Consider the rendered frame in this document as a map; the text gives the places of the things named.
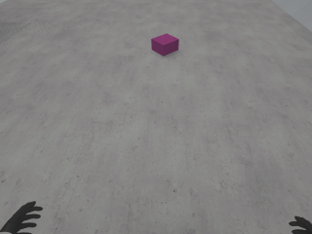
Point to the robot right hand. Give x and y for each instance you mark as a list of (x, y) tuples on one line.
[(301, 222)]

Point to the carton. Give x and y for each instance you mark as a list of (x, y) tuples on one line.
[(164, 44)]

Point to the robot left hand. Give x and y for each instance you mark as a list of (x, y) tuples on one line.
[(14, 224)]

